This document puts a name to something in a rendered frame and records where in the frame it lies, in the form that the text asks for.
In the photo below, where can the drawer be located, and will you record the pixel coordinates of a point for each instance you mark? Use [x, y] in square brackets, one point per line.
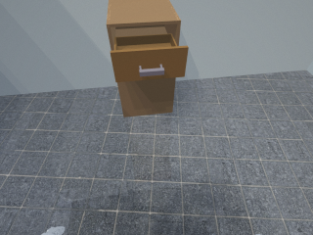
[149, 52]

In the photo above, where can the handle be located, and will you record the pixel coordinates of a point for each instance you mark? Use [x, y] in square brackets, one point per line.
[151, 72]

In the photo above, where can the cabinet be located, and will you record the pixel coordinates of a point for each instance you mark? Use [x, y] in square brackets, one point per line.
[144, 17]

